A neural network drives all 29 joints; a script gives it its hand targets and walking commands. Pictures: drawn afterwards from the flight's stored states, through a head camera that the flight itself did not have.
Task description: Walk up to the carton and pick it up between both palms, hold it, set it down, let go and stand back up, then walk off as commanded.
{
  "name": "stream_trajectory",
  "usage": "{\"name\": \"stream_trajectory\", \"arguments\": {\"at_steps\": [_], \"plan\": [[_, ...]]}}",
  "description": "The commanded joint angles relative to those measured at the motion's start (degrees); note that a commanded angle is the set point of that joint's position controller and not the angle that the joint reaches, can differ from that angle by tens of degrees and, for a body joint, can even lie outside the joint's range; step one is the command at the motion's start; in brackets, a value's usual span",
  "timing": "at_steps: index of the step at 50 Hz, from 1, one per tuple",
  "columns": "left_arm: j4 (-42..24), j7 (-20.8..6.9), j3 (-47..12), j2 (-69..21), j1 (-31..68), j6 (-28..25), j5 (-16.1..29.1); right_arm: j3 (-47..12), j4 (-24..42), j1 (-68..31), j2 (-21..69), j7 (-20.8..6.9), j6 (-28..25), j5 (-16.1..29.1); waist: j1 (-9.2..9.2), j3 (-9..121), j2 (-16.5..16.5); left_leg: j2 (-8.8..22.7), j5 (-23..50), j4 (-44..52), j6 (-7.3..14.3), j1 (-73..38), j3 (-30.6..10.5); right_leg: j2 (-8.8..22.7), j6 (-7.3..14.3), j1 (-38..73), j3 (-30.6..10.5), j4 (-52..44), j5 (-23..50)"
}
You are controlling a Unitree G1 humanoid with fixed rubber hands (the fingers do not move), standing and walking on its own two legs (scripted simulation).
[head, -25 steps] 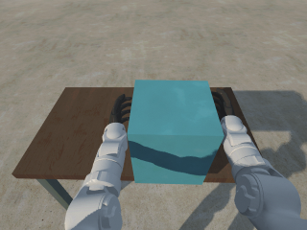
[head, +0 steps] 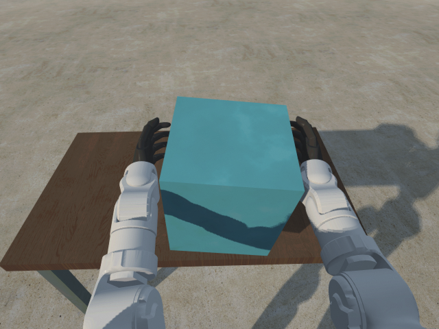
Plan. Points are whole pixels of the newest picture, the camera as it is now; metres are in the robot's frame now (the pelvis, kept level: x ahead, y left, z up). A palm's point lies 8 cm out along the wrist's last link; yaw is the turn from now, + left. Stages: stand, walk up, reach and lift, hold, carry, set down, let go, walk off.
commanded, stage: reach and lift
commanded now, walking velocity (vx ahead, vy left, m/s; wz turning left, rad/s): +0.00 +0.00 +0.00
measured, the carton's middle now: (225, 181) +0.40 +0.03 +0.08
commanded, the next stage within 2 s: hold in 1.54 s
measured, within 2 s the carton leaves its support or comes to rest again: neither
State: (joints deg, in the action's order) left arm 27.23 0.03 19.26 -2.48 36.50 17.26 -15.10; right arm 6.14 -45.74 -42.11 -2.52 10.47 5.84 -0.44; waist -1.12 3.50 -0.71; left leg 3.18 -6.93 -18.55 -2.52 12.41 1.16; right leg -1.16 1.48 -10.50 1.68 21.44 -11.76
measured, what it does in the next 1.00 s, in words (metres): stands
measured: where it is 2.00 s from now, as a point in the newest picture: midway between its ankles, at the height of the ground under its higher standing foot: outside the picture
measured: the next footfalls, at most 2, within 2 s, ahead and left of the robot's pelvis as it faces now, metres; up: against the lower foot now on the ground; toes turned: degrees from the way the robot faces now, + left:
none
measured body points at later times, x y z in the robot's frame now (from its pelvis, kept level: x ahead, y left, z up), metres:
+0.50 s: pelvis +0.00 +0.00 +0.00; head -0.03 +0.02 +0.45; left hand +0.39 +0.18 +0.17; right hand +0.41 -0.12 +0.17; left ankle +0.03 +0.15 -0.75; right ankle -0.01 -0.10 -0.75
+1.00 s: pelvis +0.00 +0.00 +0.00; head -0.04 +0.02 +0.45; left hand +0.38 +0.18 +0.19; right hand +0.40 -0.12 +0.18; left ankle +0.03 +0.15 -0.75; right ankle -0.01 -0.10 -0.75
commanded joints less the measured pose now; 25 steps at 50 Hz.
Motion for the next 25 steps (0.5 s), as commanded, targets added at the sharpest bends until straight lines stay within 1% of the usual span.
{"name": "stream_trajectory", "arguments": {"at_steps": [1,2,3,4,5,6,7,8,9,10,11,12,13,14,15,16,17,18,19,20,21,22,23,24,25], "plan": [[-4.3,-9.6,-20.6,-26.5,29.4,3.9,1.9,-18.9,14.8,-39.0,36.1,-4.6,-0.9,2.2,3.18,17.1,-6.0,-6.4,4.0,1.7,4.3,-12.7,2.6,1.2,-8.2,14.2,2.3,-4.9,17.7],[-6.2,-9.3,-21.9,-26.6,31.8,4.4,2.5,-19.0,14.0,-39.4,36.9,-5.0,-0.4,2.6,2.92,18.6,-4.9,-6.4,3.6,1.7,4.0,-12.4,2.9,1.0,-7.7,15.3,2.7,-4.7,16.5],[-7.1,-9.6,-22.4,-26.3,32.6,5.1,2.9,-20.4,15.9,-39.5,37.3,-4.8,-0.2,4.0,3.13,18.1,-4.8,-6.6,3.5,1.5,4.3,-13.7,2.9,1.4,-8.0,14.3,2.1,-5.2,15.5],[-7.7,-9.5,-22.1,-26.8,35.5,5.2,3.7,-18.7,15.0,-42.6,37.7,-4.8,0.1,3.6,3.04,17.6,-4.2,-6.4,1.5,2.0,4.3,-12.6,2.6,0.9,-7.5,12.3,2.5,-5.2,12.1],[-5.0,-9.5,-21.4,-26.7,34.2,6.0,3.7,-17.4,14.2,-41.9,37.2,-4.8,0.4,3.2,3.39,14.8,-4.5,-6.9,-0.2,2.5,4.7,-11.4,2.5,1.6,-7.6,11.8,2.5,-6.4,9.5],[-6.3,-9.6,-21.9,-26.8,35.9,6.6,3.5,-16.3,13.1,-42.3,37.2,-4.9,0.6,3.0,4.40,13.7,-3.3,-6.6,-1.3,2.7,4.2,-11.2,2.5,1.4,-7.6,10.1,2.6,-6.0,7.8],[-3.1,-9.6,-19.4,-26.0,35.2,7.1,2.8,-14.8,13.6,-44.0,37.3,-5.1,1.0,2.5,2.83,13.0,-4.6,-6.7,-3.7,3.4,4.9,-10.1,2.8,1.3,-7.3,9.7,2.6,-7.0,4.1],[-4.3,-9.7,-21.9,-27.9,37.9,7.4,3.8,-15.6,14.1,-46.3,37.9,-5.2,0.6,3.1,4.02,14.2,-4.0,-6.4,-4.4,3.6,5.0,-10.5,2.7,1.3,-7.1,9.3,2.3,-7.2,3.5],[-1.7,-10.1,-20.1,-26.1,36.2,8.2,2.9,-13.0,11.7,-45.5,36.8,-4.7,1.2,2.3,4.68,11.6,-3.3,-6.6,-7.7,4.2,5.3,-10.5,2.6,1.7,-7.0,8.5,1.9,-8.1,0.1],[-4.3,-10.2,-21.4,-26.9,37.3,8.2,3.9,-14.6,11.8,-43.7,38.3,-5.0,1.5,2.7,4.83,13.4,-4.6,-6.4,-5.2,3.9,5.5,-10.3,2.6,1.3,-7.2,10.2,2.2,-7.4,2.5],[-4.0,-10.4,-21.5,-27.2,39.1,8.0,4.1,-11.7,10.3,-43.6,37.0,-5.1,1.4,2.0,6.27,13.7,-2.4,-6.4,-6.3,4.1,5.1,-11.1,2.7,1.1,-6.8,8.5,2.7,-7.6,-0.1],[-6.1,-10.2,-22.4,-27.0,40.6,8.0,4.7,-15.1,15.6,-46.4,40.3,-5.1,1.0,3.3,3.78,16.5,-3.6,-6.6,-4.5,3.4,5.2,-11.1,2.8,1.1,-6.8,10.3,2.2,-7.0,3.2],[-7.8,-9.8,-23.0,-27.8,38.9,8.3,4.8,-14.3,12.7,-42.9,38.4,-5.0,2.0,4.1,4.93,16.9,-2.0,-6.6,-1.5,3.1,4.6,-12.5,2.4,0.8,-6.4,10.8,2.8,-6.6,5.8],[-12.2,-9.4,-25.2,-28.1,39.3,8.2,5.7,-16.4,15.9,-43.4,38.8,-5.0,1.5,4.7,4.52,21.2,-1.8,-6.7,4.2,1.5,3.8,-13.2,2.4,0.4,-7.0,13.1,3.2,-5.2,12.0],[-11.1,-9.5,-25.0,-27.7,38.1,8.5,4.9,-18.5,15.6,-43.0,39.0,-4.4,2.3,5.9,4.72,19.4,-1.5,-7.5,3.8,1.6,3.9,-12.6,2.6,1.2,-7.3,16.1,2.0,-5.2,16.4],[-11.5,-9.7,-24.9,-27.9,38.4,8.7,5.0,-17.9,16.1,-43.0,39.0,-4.2,2.2,6.0,5.10,20.5,-1.8,-7.0,4.6,1.6,3.6,-13.3,2.3,0.3,-7.4,15.6,3.1,-4.6,16.7],[-9.8,-10.0,-24.4,-27.4,38.1,9.5,4.7,-18.7,15.8,-42.5,38.9,-3.9,3.0,6.8,5.41,17.6,-1.4,-7.5,2.1,1.5,3.8,-12.4,2.3,1.0,-7.3,15.5,2.2,-5.5,14.1],[-9.3,-10.0,-22.8,-26.5,36.4,9.7,3.6,-19.0,16.9,-42.7,38.9,-3.9,3.1,6.6,4.24,17.4,-3.5,-7.3,2.0,2.4,4.6,-11.7,2.5,0.9,-8.0,15.8,2.1,-5.6,14.9],[-8.9,-10.5,-23.5,-26.8,33.5,10.6,4.4,-20.1,18.7,-43.3,39.0,-3.4,3.2,7.3,5.15,18.1,-4.3,-7.5,3.3,1.8,4.6,-12.1,2.4,0.9,-8.1,17.1,1.8,-5.3,19.3],[-7.7,-11.3,-22.3,-25.3,35.0,10.5,4.2,-19.0,16.2,-42.5,38.5,-2.8,3.9,6.5,5.81,15.6,-4.6,-7.5,0.6,2.0,4.9,-11.8,2.6,1.5,-8.8,16.2,1.5,-5.4,17.6],[-12.2,-11.5,-24.3,-26.2,34.2,11.4,4.5,-21.0,19.9,-41.9,38.6,-2.5,3.8,8.2,5.37,18.8,-4.1,-7.6,4.2,2.1,4.4,-13.6,2.8,1.2,-8.7,17.7,1.8,-5.1,21.1],[-10.5,-11.5,-22.5,-23.8,32.9,11.5,4.1,-19.4,17.5,-39.7,36.1,-2.3,4.5,7.0,6.26,16.7,-4.3,-7.2,3.2,1.6,4.2,-13.2,2.2,1.8,-8.8,16.9,1.6,-4.9,21.1],[-10.1,-12.5,-22.4,-24.3,32.1,11.9,4.0,-19.8,18.8,-38.9,36.3,-1.9,4.9,7.6,7.07,16.9,-5.2,-7.6,3.0,1.9,4.5,-13.1,2.8,2.0,-9.3,18.4,1.2,-5.1,23.2],[-11.0,-12.9,-22.1,-24.3,33.4,12.4,3.6,-19.3,15.8,-37.9,36.4,-2.3,5.5,7.4,6.47,15.9,-2.8,-7.6,2.4,1.8,4.1,-12.7,2.5,1.6,-8.7,17.3,1.6,-4.6,20.4],[-15.6,-12.5,-24.3,-25.1,32.6,13.0,4.1,-21.9,19.9,-38.4,36.9,-2.1,5.2,10.2,5.96,18.0,-2.1,-7.7,6.5,1.3,3.9,-14.1,2.8,1.8,-8.4,19.3,1.2,-4.5,24.1]]}}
